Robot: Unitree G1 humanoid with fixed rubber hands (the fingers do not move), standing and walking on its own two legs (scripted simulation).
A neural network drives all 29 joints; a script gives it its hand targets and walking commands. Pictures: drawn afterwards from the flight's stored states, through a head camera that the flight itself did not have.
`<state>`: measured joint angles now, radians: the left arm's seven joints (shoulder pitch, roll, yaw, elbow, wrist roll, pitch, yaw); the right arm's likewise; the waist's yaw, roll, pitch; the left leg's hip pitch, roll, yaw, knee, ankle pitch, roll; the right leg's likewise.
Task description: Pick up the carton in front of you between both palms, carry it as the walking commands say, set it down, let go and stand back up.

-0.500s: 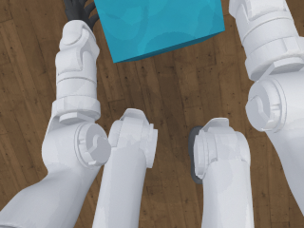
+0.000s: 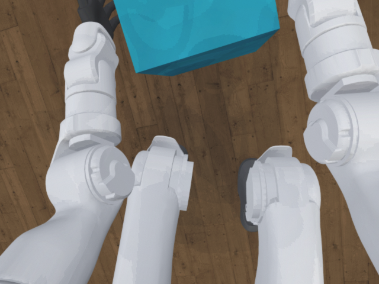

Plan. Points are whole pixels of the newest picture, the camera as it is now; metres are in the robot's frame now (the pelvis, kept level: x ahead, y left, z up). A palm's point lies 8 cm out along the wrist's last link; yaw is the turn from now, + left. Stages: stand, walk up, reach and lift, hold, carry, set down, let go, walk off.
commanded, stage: set down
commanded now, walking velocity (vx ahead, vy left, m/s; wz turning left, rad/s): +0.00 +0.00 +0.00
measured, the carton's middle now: (195, 4) +0.55 +0.04 -0.25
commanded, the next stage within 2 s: let go in 1.38 s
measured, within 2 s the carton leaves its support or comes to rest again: neither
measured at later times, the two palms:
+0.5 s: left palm (75, 26) +0.50 +0.22 -0.14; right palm out of the picture +0.60 -0.14 -0.14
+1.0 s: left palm out of the picture +0.50 +0.22 +0.02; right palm out of the picture +0.60 -0.16 +0.02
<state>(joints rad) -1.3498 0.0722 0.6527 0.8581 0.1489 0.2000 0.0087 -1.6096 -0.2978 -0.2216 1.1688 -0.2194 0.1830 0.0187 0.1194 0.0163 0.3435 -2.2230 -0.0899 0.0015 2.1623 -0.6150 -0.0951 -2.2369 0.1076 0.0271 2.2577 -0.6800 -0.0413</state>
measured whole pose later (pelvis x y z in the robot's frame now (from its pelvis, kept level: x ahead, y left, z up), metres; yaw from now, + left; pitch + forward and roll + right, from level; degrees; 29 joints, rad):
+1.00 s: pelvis -0.01 +0.01 +0.13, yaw +0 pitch +46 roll +4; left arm -1.20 0.12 0.39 0.71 -0.09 0.24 0.19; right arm -1.51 -0.51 -0.04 1.09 0.03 0.25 0.06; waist 0.15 -0.01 0.07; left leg -2.03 -0.04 0.02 1.68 -0.46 -0.02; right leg -2.02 0.06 0.03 1.76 -0.54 -0.02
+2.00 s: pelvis +0.08 +0.03 +0.37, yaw -3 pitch +24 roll -1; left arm -0.17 0.19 0.10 0.51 -0.01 0.06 -0.09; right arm -0.34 -0.19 -0.18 0.63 -0.07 0.07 -0.03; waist 0.10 0.03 -0.04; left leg -0.87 -0.04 -0.02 0.72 -0.28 0.03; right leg -0.83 0.04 0.06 0.72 -0.32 0.01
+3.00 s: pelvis +0.11 +0.02 +0.40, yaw -1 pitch -2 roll +0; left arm 0.20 0.27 0.06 0.57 0.01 0.06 0.00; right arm 0.21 -0.25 -0.06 0.63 -0.02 0.02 0.00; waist 0.00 -0.03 0.02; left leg -0.20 -0.04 -0.05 0.54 -0.30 0.02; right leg -0.14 0.04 0.03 0.51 -0.33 -0.01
